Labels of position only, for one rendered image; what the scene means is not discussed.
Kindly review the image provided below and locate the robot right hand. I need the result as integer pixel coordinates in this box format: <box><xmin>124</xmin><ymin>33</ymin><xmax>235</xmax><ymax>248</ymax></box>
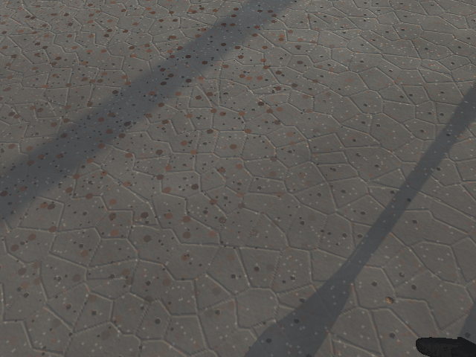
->
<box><xmin>416</xmin><ymin>337</ymin><xmax>476</xmax><ymax>357</ymax></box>

